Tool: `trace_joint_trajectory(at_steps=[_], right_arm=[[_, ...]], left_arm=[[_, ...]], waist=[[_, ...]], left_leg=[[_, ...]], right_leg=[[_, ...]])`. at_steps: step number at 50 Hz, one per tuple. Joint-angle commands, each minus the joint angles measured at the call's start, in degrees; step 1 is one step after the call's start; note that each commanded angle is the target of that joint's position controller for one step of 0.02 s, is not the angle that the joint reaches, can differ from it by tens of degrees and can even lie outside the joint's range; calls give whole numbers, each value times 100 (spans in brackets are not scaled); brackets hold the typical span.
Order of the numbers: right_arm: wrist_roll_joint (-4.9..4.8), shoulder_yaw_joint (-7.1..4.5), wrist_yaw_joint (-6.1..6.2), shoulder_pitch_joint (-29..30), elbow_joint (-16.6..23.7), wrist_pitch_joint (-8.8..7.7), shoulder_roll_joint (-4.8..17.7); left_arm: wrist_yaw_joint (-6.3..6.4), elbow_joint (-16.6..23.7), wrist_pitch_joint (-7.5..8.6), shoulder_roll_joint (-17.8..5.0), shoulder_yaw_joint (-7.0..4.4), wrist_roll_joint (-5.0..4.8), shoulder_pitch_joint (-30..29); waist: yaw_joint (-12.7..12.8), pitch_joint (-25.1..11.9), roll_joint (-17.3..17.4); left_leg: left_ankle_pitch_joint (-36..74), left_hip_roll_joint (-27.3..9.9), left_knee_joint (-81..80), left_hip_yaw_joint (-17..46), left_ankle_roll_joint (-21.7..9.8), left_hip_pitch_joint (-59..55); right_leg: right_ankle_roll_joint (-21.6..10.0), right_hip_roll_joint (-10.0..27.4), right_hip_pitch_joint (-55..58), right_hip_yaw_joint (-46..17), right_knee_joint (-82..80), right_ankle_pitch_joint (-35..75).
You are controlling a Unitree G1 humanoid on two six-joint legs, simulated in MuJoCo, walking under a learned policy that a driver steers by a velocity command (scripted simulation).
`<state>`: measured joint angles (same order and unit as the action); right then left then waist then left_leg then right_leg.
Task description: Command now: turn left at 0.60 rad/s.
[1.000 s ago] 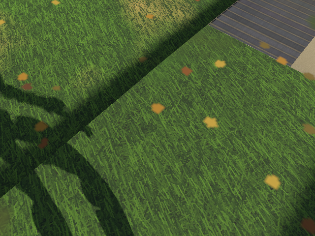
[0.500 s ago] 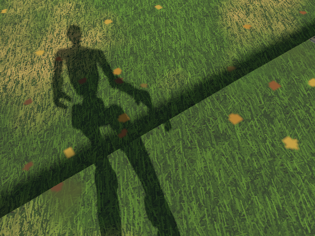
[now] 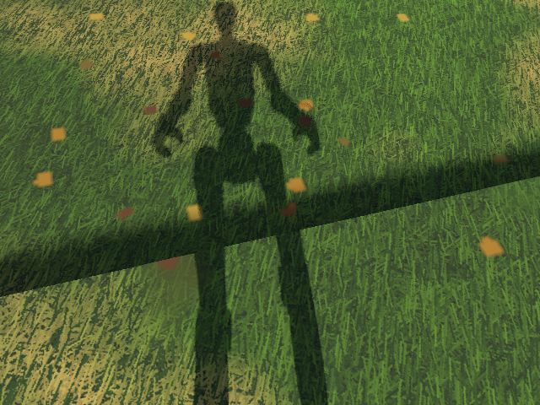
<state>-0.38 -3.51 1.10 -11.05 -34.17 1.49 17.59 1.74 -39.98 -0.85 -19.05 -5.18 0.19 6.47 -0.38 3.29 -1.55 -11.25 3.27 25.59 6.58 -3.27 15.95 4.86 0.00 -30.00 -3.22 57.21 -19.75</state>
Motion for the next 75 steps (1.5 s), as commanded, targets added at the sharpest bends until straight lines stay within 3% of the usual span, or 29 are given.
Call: trace_joint_trajectory(at_steps=[1,8,11,12,13,14,15,18,20,26,29,31,33,34,35,36,37,40,47,53,56,58,59,60,61,62,64,68,75], right_arm=[[-3,-318,55,97,378,-42,1056],[-48,-346,-29,270,395,42,1101],[-152,-320,8,514,438,95,1015],[-134,-266,27,341,435,91,815],[-80,-209,18,-95,429,64,568],[-60,-362,43,-27,417,15,1035],[-49,-480,44,-123,321,16,1325],[-89,-451,59,-220,102,173,979],[-146,-378,28,-9,212,177,761],[-56,-198,-76,384,480,145,473],[-84,-163,-127,263,450,143,477],[-93,-164,-177,-102,288,94,463],[-109,-199,-158,-940,-109,27,513],[-78,-271,-92,-1536,-210,-19,880],[-5,-421,-129,-1518,-109,-139,1626],[39,-340,-163,-1314,-67,-300,1255],[37,-224,-158,-1055,-101,-404,954],[20,-89,-108,-714,-95,-505,661],[19,-116,-55,-1158,-435,-546,751],[-82,-150,-42,-1523,-806,-488,869],[-77,-190,-12,-1437,-880,-431,1009],[-20,-129,41,-1388,-865,-362,924],[78,41,17,-1981,-688,-413,361],[6,130,-5,-2281,-813,-526,97],[-175,-38,-45,-1524,-707,-594,722],[-252,-66,-60,-1028,-533,-642,820],[-105,-68,-39,-745,-506,-651,673],[-48,-20,-18,-1026,-648,-440,330],[13,117,-145,388,-294,-603,77]], left_arm=[[-9,438,104,-367,-69,-11,-230],[-132,488,248,-405,-86,-83,-159],[-179,361,310,-403,-123,-57,267],[-152,352,301,-658,-187,11,403],[-113,450,237,-1128,-255,107,144],[-131,463,242,-984,-235,235,237],[-107,535,253,-721,-142,178,48],[-10,597,212,-401,-21,11,-280],[42,557,153,-438,-16,60,-103],[10,458,34,-817,-154,31,130],[-94,339,48,-934,-180,-112,307],[-153,276,94,-915,-137,-225,211],[-233,155,182,-427,52,-175,282],[-320,265,249,112,250,30,143],[-304,663,336,-134,174,-50,-220],[-271,661,397,-626,24,-200,-489],[-293,597,421,-741,-31,-270,-361],[-327,310,493,-599,-38,-93,-49],[-398,365,557,-132,155,-109,-590],[-601,619,651,-127,227,-157,-1158],[-571,543,671,-376,121,-118,-659],[-427,161,627,-795,-92,-84,947],[-362,53,605,-1365,-210,46,1758],[-421,-79,603,-1152,-137,-27,2016],[-390,-72,595,-735,-19,-114,1676],[-355,-51,565,-577,32,-126,1249],[-341,12,555,-348,109,11,732],[-346,-118,689,-303,112,-4,657],[-230,-379,606,-574,55,-94,1214]], waist=[[-71,-752,972],[-87,-803,1097],[220,-895,1016],[159,-1043,594],[-248,-931,-976],[-29,-761,-1274],[-112,-661,-794],[-111,-387,-552],[32,-374,-675],[311,-671,-815],[342,-681,-846],[72,-526,-764],[-297,-671,-305],[-458,-900,995],[-491,-532,1741],[-614,-218,1129],[-413,123,1186],[-170,288,1008],[-373,237,737],[-446,501,693],[-88,-1,913],[752,-1165,837],[678,-2278,-347],[603,-3086,-1253],[711,-2070,-822],[573,-1179,-506],[199,-435,-131],[-125,-241,-306],[334,109,-85]], left_leg=[[1228,-1314,-519,1590,-979,-928],[1518,-1195,-224,2401,-954,-739],[1430,-862,136,2407,-605,-504],[416,-579,605,2098,-289,5],[-1760,343,1762,951,124,1062],[-2762,442,3099,428,441,1616],[-2399,111,3903,409,599,1671],[-1488,-23,4604,187,885,1895],[-1247,-105,4292,-145,979,1932],[-1369,-503,2569,-563,973,1257],[-1366,-385,1668,-860,712,566],[-821,-306,567,-987,391,-212],[-514,-227,-261,-876,111,-1879],[-489,-1451,-684,821,-202,-2762],[-1525,-2601,-1227,2906,-1310,-2408],[-2234,-2552,-1531,2954,-1508,-2032],[-2528,-2300,-1641,2470,-1301,-1823],[-1157,-1699,-1822,1340,-886,-1600],[668,-1395,-1876,183,-770,-1495],[1209,-1743,-1655,128,-757,-1827],[3379,-1753,-878,28,-575,-2148],[4479,-1319,1216,-324,-264,-1353],[2079,-657,3518,-450,107,688],[-2222,193,4768,284,261,1650],[-2104,-159,5252,418,219,2312],[-1618,-477,5113,103,155,2537],[-773,-936,4458,-107,126,2154],[-302,-1138,3903,-209,312,1793],[1772,-956,1322,-521,444,1905]], right_leg=[[44,-33,-201,-166,-676,39],[-122,-264,663,-243,-1924,-225],[-310,-218,1663,-117,-3516,926],[-558,461,2376,-577,-3731,1505],[-1259,1642,2820,-1832,-3809,2788],[-2067,2343,2428,-2580,-3958,3158],[-2102,2270,2262,-2211,-3920,2937],[-1642,1480,2229,-990,-3824,2506],[-1687,1308,2376,-544,-3885,2653],[-1848,1623,2732,-166,-3819,3042],[-1814,1641,2335,-207,-4106,1043],[-1668,1599,1834,-197,-4064,23],[-1213,1242,857,244,-3295,-476],[-669,698,-141,894,-1418,-1165],[-439,73,-1650,784,-262,-1752],[-485,394,-1864,219,432,-1409],[-586,547,-1962,100,483,-750],[-513,674,-1693,122,200,634],[-212,448,-1216,360,-1508,2179],[-543,265,-908,416,-2570,2086],[-853,-48,32,635,-2679,1580],[-1249,-64,2559,655,-2608,1839],[-2049,1551,4993,-1607,-2505,1532],[-2509,2318,5617,-3876,-3586,343],[-2198,2102,4909,-3455,-3974,-390],[-2006,1922,3996,-2649,-4103,-323],[-1841,1435,2569,-1652,-4440,523],[-2021,1202,1717,-880,-4982,1197],[-1712,906,1979,3,-4950,2062]])
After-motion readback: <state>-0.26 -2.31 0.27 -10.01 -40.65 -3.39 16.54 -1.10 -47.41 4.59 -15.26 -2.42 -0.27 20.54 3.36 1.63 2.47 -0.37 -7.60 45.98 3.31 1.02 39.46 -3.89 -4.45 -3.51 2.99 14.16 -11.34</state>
